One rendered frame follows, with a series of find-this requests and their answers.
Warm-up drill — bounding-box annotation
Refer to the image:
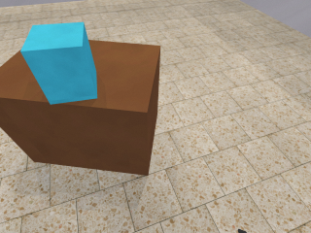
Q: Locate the pedestal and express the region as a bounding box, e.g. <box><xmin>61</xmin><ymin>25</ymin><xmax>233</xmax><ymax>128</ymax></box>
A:
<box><xmin>0</xmin><ymin>40</ymin><xmax>161</xmax><ymax>176</ymax></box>

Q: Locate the carton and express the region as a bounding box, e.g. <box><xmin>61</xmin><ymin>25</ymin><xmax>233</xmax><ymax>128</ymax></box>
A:
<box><xmin>20</xmin><ymin>22</ymin><xmax>97</xmax><ymax>105</ymax></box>

